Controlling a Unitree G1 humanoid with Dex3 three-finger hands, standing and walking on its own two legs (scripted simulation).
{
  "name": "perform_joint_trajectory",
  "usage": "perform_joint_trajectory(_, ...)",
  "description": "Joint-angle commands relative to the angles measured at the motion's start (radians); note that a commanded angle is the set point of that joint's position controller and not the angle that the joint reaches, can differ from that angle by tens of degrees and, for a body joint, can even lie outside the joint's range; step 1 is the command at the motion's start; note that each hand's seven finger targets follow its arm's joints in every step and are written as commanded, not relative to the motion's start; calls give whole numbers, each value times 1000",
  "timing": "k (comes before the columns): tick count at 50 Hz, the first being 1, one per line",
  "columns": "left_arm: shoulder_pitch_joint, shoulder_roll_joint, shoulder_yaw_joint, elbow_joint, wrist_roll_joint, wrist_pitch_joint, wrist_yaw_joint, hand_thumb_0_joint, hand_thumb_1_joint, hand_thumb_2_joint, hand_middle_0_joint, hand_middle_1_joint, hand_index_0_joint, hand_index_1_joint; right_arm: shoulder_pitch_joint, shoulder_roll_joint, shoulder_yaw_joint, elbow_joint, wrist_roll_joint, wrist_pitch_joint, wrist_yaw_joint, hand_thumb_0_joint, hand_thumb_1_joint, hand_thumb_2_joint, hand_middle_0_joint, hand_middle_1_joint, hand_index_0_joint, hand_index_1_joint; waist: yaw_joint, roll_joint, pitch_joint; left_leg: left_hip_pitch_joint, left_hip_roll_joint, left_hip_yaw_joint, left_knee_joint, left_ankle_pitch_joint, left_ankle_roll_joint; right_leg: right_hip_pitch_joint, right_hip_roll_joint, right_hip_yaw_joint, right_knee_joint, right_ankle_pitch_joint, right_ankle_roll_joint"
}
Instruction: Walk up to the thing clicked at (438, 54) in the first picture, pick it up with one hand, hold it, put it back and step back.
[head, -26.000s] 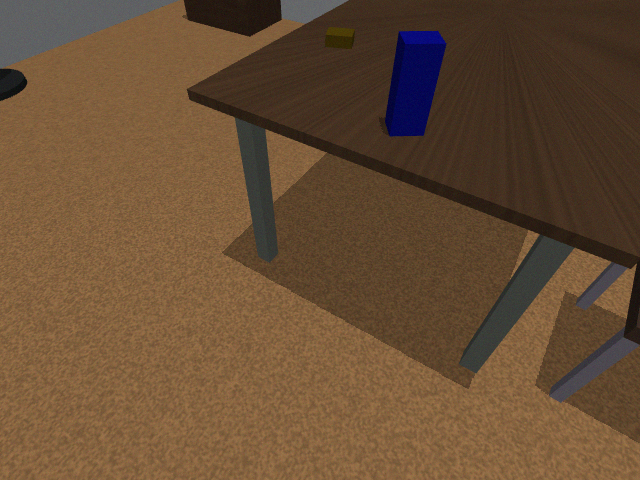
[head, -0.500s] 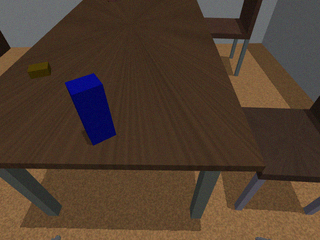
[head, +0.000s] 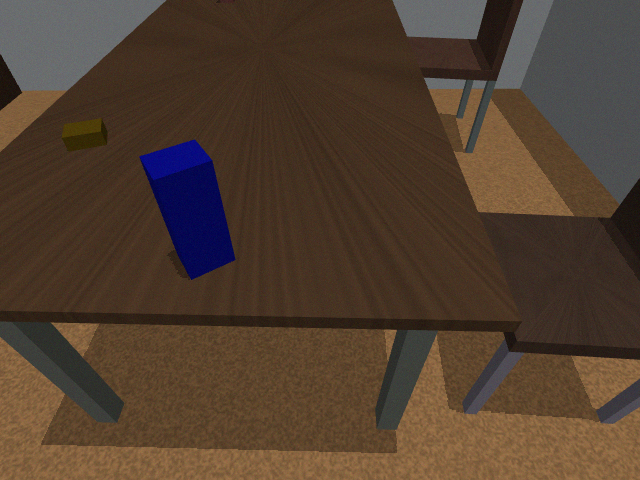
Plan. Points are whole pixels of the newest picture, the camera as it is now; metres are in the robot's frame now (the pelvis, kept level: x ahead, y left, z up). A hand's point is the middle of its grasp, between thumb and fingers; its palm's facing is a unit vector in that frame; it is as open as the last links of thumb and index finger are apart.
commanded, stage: home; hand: left
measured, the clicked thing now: (192, 214) +0.48 +0.22 +0.08
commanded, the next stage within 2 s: stand in 0.96 s
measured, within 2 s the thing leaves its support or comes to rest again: neither
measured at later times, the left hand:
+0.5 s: hand out of the picture +0.08 +0.26 -0.15, palm faces -0.05 -0.93 -0.37, open 17.7 cm
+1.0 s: hand out of the picture +0.10 +0.25 -0.15, palm faces -0.05 -0.93 -0.36, open 17.7 cm
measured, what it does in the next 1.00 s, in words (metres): stands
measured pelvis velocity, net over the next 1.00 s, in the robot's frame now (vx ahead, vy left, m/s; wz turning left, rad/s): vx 0.02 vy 0.00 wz -0.01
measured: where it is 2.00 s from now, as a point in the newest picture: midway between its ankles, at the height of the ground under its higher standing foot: outside the picture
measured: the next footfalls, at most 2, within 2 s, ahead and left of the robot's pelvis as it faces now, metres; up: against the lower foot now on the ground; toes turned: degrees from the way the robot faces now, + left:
none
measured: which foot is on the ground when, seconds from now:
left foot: down 0.00-1.00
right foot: down 0.00-1.00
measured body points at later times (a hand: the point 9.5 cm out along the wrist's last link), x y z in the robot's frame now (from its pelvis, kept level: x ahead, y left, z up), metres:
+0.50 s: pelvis +0.01 +0.00 +0.00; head +0.01 +0.00 +0.45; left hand +0.08 +0.31 -0.13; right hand +0.08 -0.30 -0.13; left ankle +0.03 +0.14 -0.75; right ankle +0.02 -0.13 -0.75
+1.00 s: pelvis +0.02 +0.00 +0.00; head +0.03 -0.01 +0.45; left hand +0.10 +0.30 -0.13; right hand +0.09 -0.31 -0.13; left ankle +0.03 +0.14 -0.75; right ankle +0.02 -0.13 -0.75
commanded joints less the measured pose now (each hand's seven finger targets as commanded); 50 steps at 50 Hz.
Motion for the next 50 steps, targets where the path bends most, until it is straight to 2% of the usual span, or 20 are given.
perform_joint_trajectory(1,-42,224,54,-47,-5,-23,13,0,-596,28,-44,-43,-43,-43,-57,-216,-39,-67,-3,-28,-20,0,-894,-902,201,301,201,301,0,13,4,-25,82,-103,-97,-133,48,-55,-86,95,-104,-111,-44)
perform_joint_trajectory(2,-44,224,52,-46,-4,-24,14,0,-587,33,-45,-44,-44,-45,-59,-212,-38,-69,1,-29,-20,0,-894,-902,201,301,201,301,-2,1,-7,-4,86,-102,-87,-93,50,-50,-91,98,-104,-85,-47)
perform_joint_trajectory(4,-58,221,55,-47,-7,-21,12,0,-590,32,-45,-44,-44,-44,-51,-210,-36,-66,0,-29,-21,0,-894,-902,201,302,201,302,-5,2,19,-29,78,-94,-91,-100,44,-57,-87,99,-107,-100,-45)
perform_joint_trajectory(6,-53,214,51,-46,-9,-24,12,0,-611,12,-41,-38,-41,-39,-60,-211,-35,-65,1,-30,-21,0,-894,-902,201,302,201,302,-2,12,-3,-4,85,-99,-85,-60,46,-47,-91,98,-106,-64,-45)
perform_joint_trajectory(10,-62,214,54,-44,-10,-21,11,0,-611,19,-43,-40,-42,-41,-60,-220,-34,-63,4,-32,-25,0,-895,-902,201,301,201,301,-4,16,-8,-4,87,-94,-90,-57,45,-25,-93,98,-100,-23,-46)
perform_joint_trajectory(13,-72,214,54,-44,-8,-23,14,0,-606,22,-43,-41,-42,-42,-73,-216,-33,-66,7,-32,-25,0,-894,-902,201,301,201,301,-6,-2,-31,17,93,-91,-78,10,46,-5,-98,93,-93,49,-44)
perform_joint_trajectory(18,-80,209,53,-42,-10,-21,13,0,-611,16,-42,-40,-41,-41,-83,-216,-30,-60,7,-31,-26,0,-895,-902,201,301,201,301,-5,-5,-37,38,96,-86,-78,43,43,1,-98,86,-90,80,-41)
perform_joint_trajectory(23,-86,212,58,-41,-11,-19,13,0,-611,16,-42,-40,-41,-41,-83,-217,-30,-56,6,-31,-28,0,-895,-902,201,301,201,301,-5,3,-25,28,92,-81,-88,25,37,4,-98,85,-91,73,-36)
perform_joint_trajectory(27,-89,211,60,-40,-10,-21,13,0,-611,11,-41,-39,-41,-40,-91,-220,-32,-57,8,-32,-28,0,-895,-902,201,301,201,301,-5,-7,-39,49,97,-83,-82,77,38,12,-99,81,-93,109,-34)
perform_joint_trajectory(31,-98,210,62,-39,-11,-17,11,0,-602,25,-44,-43,-43,-44,-95,-216,-31,-52,5,-31,-30,0,-895,-902,201,301,201,301,-8,6,-22,41,93,-79,-90,34,34,1,-99,83,-100,73,-37)
perform_joint_trajectory(33,-96,206,61,-44,-10,-20,12,0,-611,6,-40,-38,-40,-38,-99,-218,-33,-55,5,-32,-29,0,-895,-902,201,301,201,301,-4,2,-53,59,101,-78,-78,86,36,21,-103,84,-95,115,-37)
perform_joint_trajectory(39,-101,211,64,-44,-10,-18,14,0,-597,28,-44,-44,-44,-44,-105,-217,-35,-54,6,-32,-33,0,-895,-902,201,301,201,301,-7,-3,-68,80,105,-72,-72,130,36,37,-106,81,-85,177,-39)
perform_joint_trajectory(46,-95,212,64,-42,-10,-17,15,0,-604,24,-43,-43,-43,-44,-101,-216,-35,-46,8,-28,-31,0,-896,-902,201,301,201,301,-8,-10,-32,68,100,-74,-88,85,31,15,-99,78,-104,122,-34)
perform_joint_trajectory(50,-101,211,66,-44,-12,-19,15,0,-599,27,-44,-44,-44,-44,-95,-213,-35,-46,7,-28,-30,0,-895,-902,201,301,201,301,-11,-9,-47,68,101,-70,-81,101,32,33,-106,83,-103,149,-37)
